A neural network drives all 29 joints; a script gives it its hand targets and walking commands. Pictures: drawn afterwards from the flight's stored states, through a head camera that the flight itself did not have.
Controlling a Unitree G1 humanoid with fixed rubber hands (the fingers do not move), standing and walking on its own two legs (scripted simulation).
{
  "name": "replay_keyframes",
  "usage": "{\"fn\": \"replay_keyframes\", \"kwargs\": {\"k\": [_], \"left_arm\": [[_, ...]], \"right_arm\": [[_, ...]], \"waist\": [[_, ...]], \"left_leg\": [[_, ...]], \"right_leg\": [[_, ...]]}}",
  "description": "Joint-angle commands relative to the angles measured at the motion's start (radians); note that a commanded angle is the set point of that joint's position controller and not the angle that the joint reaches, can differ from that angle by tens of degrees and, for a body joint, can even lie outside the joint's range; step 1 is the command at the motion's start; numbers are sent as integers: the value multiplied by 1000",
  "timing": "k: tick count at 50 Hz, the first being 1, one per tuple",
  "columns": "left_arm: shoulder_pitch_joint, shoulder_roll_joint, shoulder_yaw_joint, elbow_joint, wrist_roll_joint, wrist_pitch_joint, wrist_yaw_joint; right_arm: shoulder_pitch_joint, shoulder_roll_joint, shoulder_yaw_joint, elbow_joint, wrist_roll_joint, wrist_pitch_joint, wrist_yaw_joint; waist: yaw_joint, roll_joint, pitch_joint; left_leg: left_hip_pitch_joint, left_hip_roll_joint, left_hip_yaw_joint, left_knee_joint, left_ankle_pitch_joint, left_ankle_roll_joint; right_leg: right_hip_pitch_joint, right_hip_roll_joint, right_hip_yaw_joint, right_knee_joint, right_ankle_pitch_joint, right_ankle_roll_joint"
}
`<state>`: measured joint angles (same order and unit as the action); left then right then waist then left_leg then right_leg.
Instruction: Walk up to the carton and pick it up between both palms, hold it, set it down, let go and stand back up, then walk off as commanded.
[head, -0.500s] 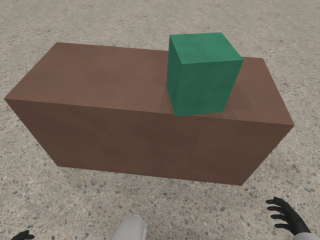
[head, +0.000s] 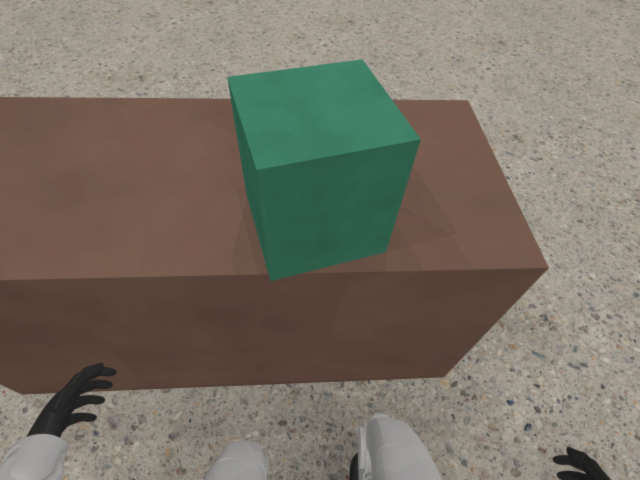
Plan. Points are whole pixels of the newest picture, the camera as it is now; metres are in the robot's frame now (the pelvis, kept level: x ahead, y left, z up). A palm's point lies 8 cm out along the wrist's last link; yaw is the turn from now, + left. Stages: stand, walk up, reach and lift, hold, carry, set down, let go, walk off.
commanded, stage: walk up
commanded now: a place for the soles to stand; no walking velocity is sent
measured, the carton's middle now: (315, 173) +0.53 +0.00 +0.04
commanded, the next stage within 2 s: none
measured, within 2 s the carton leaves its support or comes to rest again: neither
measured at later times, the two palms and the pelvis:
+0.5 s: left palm (33, 449) +0.16 +0.33 -0.04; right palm (547, 352) +0.25 -0.31 -0.02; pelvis +0.06 +0.00 +0.04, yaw +5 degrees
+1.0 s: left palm out of the picture +0.11 +0.31 -0.03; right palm (570, 411) +0.18 -0.32 -0.04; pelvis +0.05 -0.01 +0.06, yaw +5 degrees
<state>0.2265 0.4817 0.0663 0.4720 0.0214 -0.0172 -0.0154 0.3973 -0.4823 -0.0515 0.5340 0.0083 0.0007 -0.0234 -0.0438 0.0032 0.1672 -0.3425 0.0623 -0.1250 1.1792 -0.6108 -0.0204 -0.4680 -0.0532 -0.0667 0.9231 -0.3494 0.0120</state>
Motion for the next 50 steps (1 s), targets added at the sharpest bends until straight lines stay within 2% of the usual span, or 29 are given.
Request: {"fn": "replay_keyframes", "kwargs": {"k": [1, 2, 3, 5, 6, 7, 8, 9, 10, 11, 13, 14, 17, 18, 19, 21, 25, 27, 30, 34, 35, 36, 38, 40, 42, 44, 46, 47, 50], "left_arm": [[44, 276, 91, -81, -15, -9, 41], [19, 248, 70, -68, -7, -14, 39], [-2, 249, 69, -70, 0, -15, 34], [-98, 225, 43, -79, 0, -4, 28], [-66, 204, 32, -49, -9, -6, 28], [-61, 172, 13, -29, -24, -5, 25], [21, 146, -1, -10, -46, -3, 22], [56, 134, -4, -23, -60, 0, 17], [21, 172, 13, 0, -76, 16, 37], [43, 171, 13, 3, -67, 14, 40], [46, 233, 17, 48, -46, -13, 46], [0, 239, 17, 59, -40, -18, 41], [-30, 214, 3, 91, -55, -26, 36], [-14, 225, 1, 102, -44, -27, 35], [-7, 216, 4, 116, -42, -22, 35], [-40, 207, 5, 126, -53, -11, 42], [-86, 203, 1, 185, -43, -12, 33], [-91, 180, 2, 219, -53, -3, 33], [-115, 179, 5, 271, -58, 4, 23], [-131, 188, 12, 328, -47, -6, 24], [-142, 192, 11, 334, -46, -7, 19], [-138, 148, 2, 348, -53, -9, 14], [-193, 179, 14, 374, -41, -11, 19], [-191, 171, 17, 387, -44, -11, 15], [-160, 180, 25, 416, -43, -19, 11], [-172, 163, 24, 425, -41, -20, 13], [-162, 149, 20, 438, -36, -26, 10], [-177, 154, 24, 440, -42, -26, 9], [-198, 168, 33, 444, -38, -31, 12]], "right_arm": [[-2, -199, -55, -84, 28, -22, -12], [13, -202, -63, -64, 23, -19, -12], [50, -198, -59, -45, 22, -9, -9], [92, -181, -49, -14, 12, -6, -3], [66, -172, -50, 5, 8, -6, 2], [29, -187, -53, 1, -2, -1, 3], [-13, -225, -62, 23, -5, -6, -5], [-177, -267, -62, -56, -8, -5, 3], [-189, -261, -57, -53, -4, -9, 7], [-227, -223, -48, -35, 14, -10, 14], [-257, -224, -50, -18, 24, -2, 27], [-218, -211, -45, 22, 22, -1, 23], [-206, -214, -43, 83, 15, -1, 17], [-238, -209, -38, 73, 24, 4, 18], [-247, -209, -36, 95, 20, 7, 22], [-273, -191, -16, 111, 28, 11, 21], [-299, -188, -21, 164, 18, 13, 34], [-330, -165, -3, 205, 24, 7, 28], [-362, -198, -3, 226, 24, 1, 26], [-373, -181, 0, 284, 30, -2, 37], [-380, -184, -5, 292, 28, 1, 35], [-371, -166, 1, 304, 23, -2, 32], [-382, -148, 3, 331, 19, 0, 40], [-384, -157, -4, 349, 25, -3, 44], [-357, -151, -8, 379, 10, -6, 42], [-384, -130, -14, 388, 21, -15, 48], [-363, -124, -7, 406, 24, -13, 39], [-354, -108, -4, 437, 21, -7, 40], [-322, -105, -9, 451, 22, -11, 43]], "waist": [[85, -140, -210], [73, -146, -218], [51, -188, -213], [-11, -225, -197], [-6, -190, -169], [-3, -176, -158], [21, -39, -203], [78, 54, -168], [75, 98, -120], [87, 21, -112], [91, -61, -178], [47, -76, -189], [20, -2, -240], [50, -50, -247], [46, -14, -290], [47, 41, -258], [46, -25, -271], [67, 72, -209], [79, 81, -177], [78, 73, -184], [60, 23, -204], [67, 91, -194], [56, 17, -116], [55, 61, -80], [63, 6, -181], [58, 31, -176], [66, -64, -183], [58, -62, -131], [26, -69, -188]], "left_leg": [[-228, -12, -63, 33, -30, 24], [-132, -15, -35, -63, -2, 23], [-34, -5, 29, -120, 19, 24], [111, -27, 125, -379, 193, 37], [148, -29, 122, -491, 295, 46], [183, -13, 49, -566, 420, 63], [174, 99, -200, -689, 481, 92], [49, 172, -367, -724, 483, 179], [-73, 207, -391, -705, 493, 229], [-159, 188, -268, -651, 489, 209], [-36, 24, -57, -539, 488, 79], [55, -4, -3, -497, 553, 45], [153, 29, -21, -500, 697, 66], [189, 49, -55, -532, 739, 67], [187, 42, -45, -539, 769, 83], [105, 50, -65, -564, 736, 89], [161, 37, -22, -614, 714, 74], [83, 54, -76, -718, 642, 79], [15, 77, -139, -785, 542, 74], [39, 72, -102, -808, 526, 65], [91, 65, -81, -814, 460, 70], [83, 74, -104, -850, 422, 54], [50, 53, -70, -858, 335, 42], [43, 52, -75, -881, 300, 43], [97, 37, -45, -884, 302, 44], [119, 35, -37, -883, 342, 37], [115, 26, -38, -859, 394, 43], [119, 14, 27, -859, 397, 23], [178, 6, 14, -828, 414, 32]], "right_leg": [[314, -314, 412, -382, 424, -283], [212, -318, 360, -377, 518, -274], [101, -336, 342, -395, 369, -263], [29, -225, 157, -336, 274, -166], [0, -218, 140, -285, 250, -125], [-17, -213, 143, -231, 287, -87], [-7, -157, 85, -64, 255, -44], [26, -41, 40, -26, 38, -10], [126, -16, 44, -45, -189, -10], [257, -54, 81, -199, -42, -31], [268, -148, 195, -331, 261, -67], [208, -193, 227, -357, 350, -96], [224, -182, 139, -302, 525, -102], [213, -169, 113, -303, 507, -77], [276, -151, 92, -313, 494, -58], [316, -126, 77, -335, 441, -45], [327, -147, 74, -376, 402, -66], [353, -124, 60, -398, 278, -48], [393, -89, 60, -418, 200, -41], [404, -98, 68, -486, 208, -39], [369, -107, 90, -506, 141, -36], [365, -114, 80, -535, 88, -39], [319, -128, 107, -578, 23, -48], [281, -131, 96, -589, -19, -51], [338, -142, 116, -628, -86, -57], [329, -124, 116, -637, -21, -38], [343, -143, 104, -662, -1, -38], [306, -162, 114, -697, -78, -46], [290, -173, 123, -693, -35, -68]]}}
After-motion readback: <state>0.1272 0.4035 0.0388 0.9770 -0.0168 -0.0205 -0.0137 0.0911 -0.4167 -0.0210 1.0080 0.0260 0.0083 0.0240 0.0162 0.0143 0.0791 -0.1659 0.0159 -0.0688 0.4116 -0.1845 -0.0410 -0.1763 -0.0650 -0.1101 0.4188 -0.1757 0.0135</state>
